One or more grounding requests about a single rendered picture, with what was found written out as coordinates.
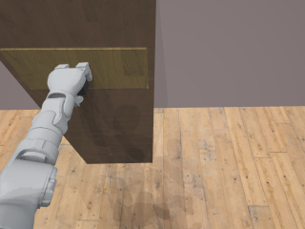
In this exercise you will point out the left robot forearm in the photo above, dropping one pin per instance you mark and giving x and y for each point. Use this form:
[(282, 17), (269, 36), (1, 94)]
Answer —
[(46, 131)]

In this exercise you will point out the robot left hand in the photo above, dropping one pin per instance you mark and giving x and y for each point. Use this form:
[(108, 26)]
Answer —
[(70, 80)]

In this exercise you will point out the drawer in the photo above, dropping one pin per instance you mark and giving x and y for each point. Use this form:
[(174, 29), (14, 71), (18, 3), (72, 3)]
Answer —
[(111, 67)]

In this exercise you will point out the handle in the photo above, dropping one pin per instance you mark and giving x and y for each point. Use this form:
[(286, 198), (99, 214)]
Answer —
[(84, 89)]

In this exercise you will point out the left robot upper arm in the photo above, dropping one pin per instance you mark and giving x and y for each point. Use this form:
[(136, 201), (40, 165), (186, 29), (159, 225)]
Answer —
[(26, 187)]

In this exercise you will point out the cabinet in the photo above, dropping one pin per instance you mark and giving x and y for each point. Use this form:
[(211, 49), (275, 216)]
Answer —
[(111, 125)]

